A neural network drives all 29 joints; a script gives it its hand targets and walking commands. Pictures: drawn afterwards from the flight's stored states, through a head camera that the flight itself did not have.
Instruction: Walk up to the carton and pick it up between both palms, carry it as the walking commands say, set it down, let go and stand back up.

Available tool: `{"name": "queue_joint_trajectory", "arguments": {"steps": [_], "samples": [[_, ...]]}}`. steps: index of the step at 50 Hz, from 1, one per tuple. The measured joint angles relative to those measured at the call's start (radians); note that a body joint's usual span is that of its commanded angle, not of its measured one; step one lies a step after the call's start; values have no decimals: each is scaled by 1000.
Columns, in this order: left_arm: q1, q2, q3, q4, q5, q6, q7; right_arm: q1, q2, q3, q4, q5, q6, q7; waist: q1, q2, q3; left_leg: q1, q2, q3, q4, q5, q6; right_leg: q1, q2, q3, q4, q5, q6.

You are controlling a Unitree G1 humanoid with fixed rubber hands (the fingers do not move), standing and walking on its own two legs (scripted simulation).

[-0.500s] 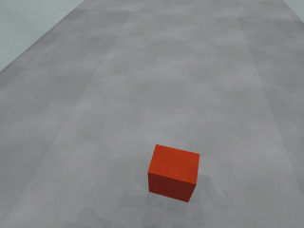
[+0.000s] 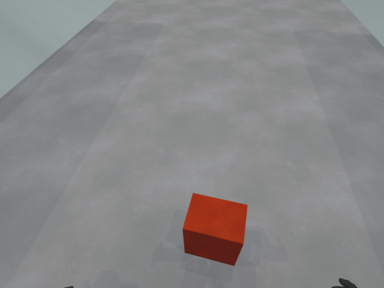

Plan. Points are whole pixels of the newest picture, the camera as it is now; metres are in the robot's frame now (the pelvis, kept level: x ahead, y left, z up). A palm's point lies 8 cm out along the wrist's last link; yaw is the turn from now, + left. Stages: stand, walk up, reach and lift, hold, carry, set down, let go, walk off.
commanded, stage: walk up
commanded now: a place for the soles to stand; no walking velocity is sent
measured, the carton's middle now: (214, 230) +0.52 -0.05 -0.63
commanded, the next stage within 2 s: none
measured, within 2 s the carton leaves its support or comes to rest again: neither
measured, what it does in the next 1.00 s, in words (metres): walks ahead: left foot, then right foot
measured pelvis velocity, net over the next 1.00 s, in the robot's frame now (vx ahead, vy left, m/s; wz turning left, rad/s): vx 0.10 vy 0.07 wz -0.22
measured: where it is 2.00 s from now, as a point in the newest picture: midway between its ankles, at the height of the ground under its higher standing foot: outside the picture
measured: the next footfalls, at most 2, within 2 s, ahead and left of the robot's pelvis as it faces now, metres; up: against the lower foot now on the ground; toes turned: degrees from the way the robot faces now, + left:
left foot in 0.58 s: +0.16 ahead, +0.18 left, +0.00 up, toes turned -15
right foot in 0.88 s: +0.14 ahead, -0.06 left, +0.00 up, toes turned -8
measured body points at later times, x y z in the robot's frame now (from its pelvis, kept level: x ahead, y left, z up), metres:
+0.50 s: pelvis +0.02 +0.03 +0.00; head +0.04 +0.01 +0.45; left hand +0.05 +0.40 -0.08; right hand +0.12 -0.33 -0.10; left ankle +0.08 +0.17 -0.71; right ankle +0.03 -0.13 -0.74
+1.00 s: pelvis +0.10 +0.07 -0.02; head +0.14 +0.07 +0.43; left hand +0.27 +0.38 -0.12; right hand +0.12 -0.29 -0.11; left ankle +0.12 +0.18 -0.74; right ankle +0.10 -0.05 -0.74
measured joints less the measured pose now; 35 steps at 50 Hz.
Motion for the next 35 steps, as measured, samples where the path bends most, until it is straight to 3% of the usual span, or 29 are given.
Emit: {"name": "queue_joint_trajectory", "arguments": {"steps": [13, 17, 19, 21, 25, 28, 30, 32, 35], "samples": [[-21, -26, 3, 57, 7, -1, 1, 8, -4, -1, 92, -7, 6, 8, -11, 3, -2, 36, 3, 1, -100, 59, -13, 25, 8, 2, -77, 46, -10], [60, -18, 33, 8, 25, -34, 6, 43, -37, -45, 17, -41, 39, 47, -12, 25, -11, -62, 0, -28, 145, -222, 3, 5, 26, 30, -36, -53, -35], [107, 1, 48, -7, 30, -46, 17, 54, -62, -63, -19, -50, 53, 64, -4, 37, -3, -133, -5, -56, 300, -204, -5, 12, 28, 51, -50, -49, -54], [147, 29, 62, -18, 33, -54, 25, 57, -80, -78, -47, -54, 57, 79, 5, 41, 13, -182, 7, -71, 353, -182, -20, 21, 18, 64, -67, -3, -60], [196, 70, 74, -39, 36, -54, 18, 65, -108, -97, -86, -47, 60, 101, 12, 68, 34, -221, 38, -112, 297, -170, -34, 30, 3, 76, -45, 5, -22], [202, 90, 68, -64, 41, -33, 7, 82, -102, -100, -91, -34, 50, 92, 19, 70, 21, -171, 32, -100, 150, -102, -28, 3, -15, 92, 42, -63, -6], [191, 93, 61, -84, 36, -17, 11, 94, -87, -101, -93, -42, 34, 69, 13, 56, 14, -160, 13, -85, 116, 32, -21, -61, -22, 115, 199, -170, -27], [174, 82, 53, -96, 30, -6, 18, 101, -54, -92, -99, -40, 28, 48, 9, 34, 18, -154, 7, -55, 135, 35, -11, -146, 10, 154, 389, -241, -32], [154, 66, 44, -105, 22, -7, 10, 118, -21, -75, -114, -38, 21, 37, -19, 13, 25, -113, 8, -36, 106, 2, 6, -201, 31, 114, 472, -255, -24]]}}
